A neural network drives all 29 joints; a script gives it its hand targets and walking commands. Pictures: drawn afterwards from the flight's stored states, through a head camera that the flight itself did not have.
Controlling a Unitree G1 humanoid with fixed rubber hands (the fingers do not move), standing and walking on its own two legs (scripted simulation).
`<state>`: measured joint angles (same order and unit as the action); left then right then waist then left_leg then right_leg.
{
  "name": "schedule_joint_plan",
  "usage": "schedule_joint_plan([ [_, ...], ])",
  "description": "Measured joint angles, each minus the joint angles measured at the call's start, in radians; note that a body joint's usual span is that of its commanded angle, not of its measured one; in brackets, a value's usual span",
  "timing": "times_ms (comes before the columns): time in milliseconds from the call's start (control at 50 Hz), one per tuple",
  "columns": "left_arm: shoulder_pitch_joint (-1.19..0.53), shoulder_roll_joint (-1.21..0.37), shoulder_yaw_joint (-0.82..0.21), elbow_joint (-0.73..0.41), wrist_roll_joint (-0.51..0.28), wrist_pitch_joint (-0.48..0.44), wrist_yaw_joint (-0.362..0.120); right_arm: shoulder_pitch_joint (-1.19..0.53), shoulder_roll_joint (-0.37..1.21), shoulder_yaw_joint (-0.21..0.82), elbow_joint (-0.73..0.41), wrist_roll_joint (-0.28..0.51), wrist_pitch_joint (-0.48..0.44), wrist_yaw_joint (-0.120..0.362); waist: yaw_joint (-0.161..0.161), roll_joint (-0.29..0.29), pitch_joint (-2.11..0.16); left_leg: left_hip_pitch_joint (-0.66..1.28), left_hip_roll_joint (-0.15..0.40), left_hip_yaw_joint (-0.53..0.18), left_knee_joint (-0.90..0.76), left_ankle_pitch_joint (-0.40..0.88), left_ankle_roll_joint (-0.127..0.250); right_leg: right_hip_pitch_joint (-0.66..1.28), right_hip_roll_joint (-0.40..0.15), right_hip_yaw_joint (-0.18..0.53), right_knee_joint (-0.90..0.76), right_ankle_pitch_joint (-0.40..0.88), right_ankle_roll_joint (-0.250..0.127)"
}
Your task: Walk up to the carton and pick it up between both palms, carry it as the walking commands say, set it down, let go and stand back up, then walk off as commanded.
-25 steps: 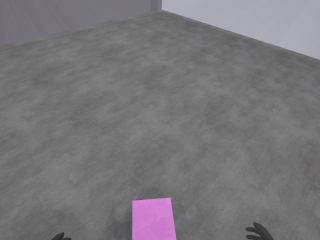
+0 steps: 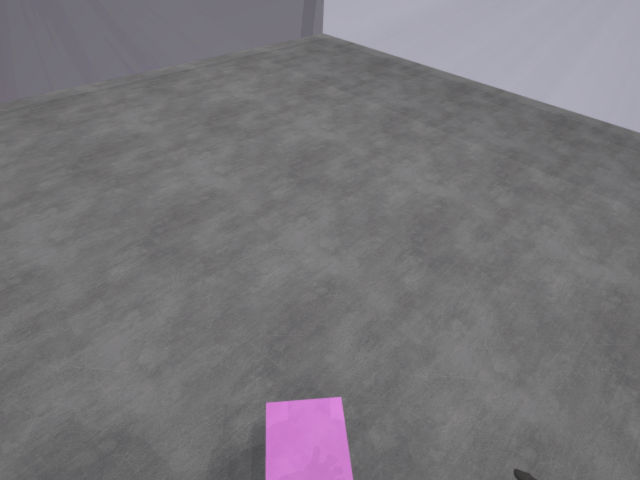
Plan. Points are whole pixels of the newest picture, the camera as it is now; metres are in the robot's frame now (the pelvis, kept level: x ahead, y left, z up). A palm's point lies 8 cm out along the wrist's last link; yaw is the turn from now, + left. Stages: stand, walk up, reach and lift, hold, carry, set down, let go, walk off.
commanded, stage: stand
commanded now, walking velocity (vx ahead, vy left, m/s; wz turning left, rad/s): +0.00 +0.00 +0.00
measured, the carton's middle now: (306, 459) +0.39 +0.02 -0.64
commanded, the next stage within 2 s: walk off in 0.80 s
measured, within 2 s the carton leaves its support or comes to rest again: neither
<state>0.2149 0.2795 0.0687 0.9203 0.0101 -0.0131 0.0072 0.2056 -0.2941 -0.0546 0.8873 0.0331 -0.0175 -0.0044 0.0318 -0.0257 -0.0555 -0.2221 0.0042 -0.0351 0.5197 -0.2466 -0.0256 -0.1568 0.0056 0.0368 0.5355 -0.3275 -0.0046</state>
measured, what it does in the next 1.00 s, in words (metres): stands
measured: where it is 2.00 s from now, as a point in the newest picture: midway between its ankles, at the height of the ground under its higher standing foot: outside the picture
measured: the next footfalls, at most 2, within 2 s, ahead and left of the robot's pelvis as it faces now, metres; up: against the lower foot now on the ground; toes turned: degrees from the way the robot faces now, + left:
right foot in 1.76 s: +0.02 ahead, -0.12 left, +0.00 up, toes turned -13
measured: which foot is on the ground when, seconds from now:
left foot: down 0.00-1.00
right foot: down 0.00-1.00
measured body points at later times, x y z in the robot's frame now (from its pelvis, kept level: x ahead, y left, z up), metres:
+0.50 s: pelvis -0.02 +0.00 +0.00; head -0.06 +0.01 +0.45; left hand +0.05 +0.29 -0.13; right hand +0.08 -0.28 -0.11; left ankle +0.02 +0.14 -0.73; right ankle -0.02 -0.12 -0.73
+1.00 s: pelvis -0.02 +0.00 +0.00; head -0.06 +0.01 +0.45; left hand +0.03 +0.29 -0.13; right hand +0.07 -0.29 -0.12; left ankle +0.02 +0.14 -0.73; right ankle -0.02 -0.12 -0.73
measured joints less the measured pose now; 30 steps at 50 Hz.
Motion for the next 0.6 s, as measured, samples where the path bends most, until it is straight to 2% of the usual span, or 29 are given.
schedule_joint_plan([
  [600,0.000,0.011,0.000,0.127,0.000,-0.003,-0.003,0.000,-0.007,0.016,0.116,0.000,-0.007,-0.003,0.000,0.006,0.000,0.000,0.001,0.000,-0.041,0.049,0.003,-0.002,0.000,0.000,-0.038,0.048,0.001],
])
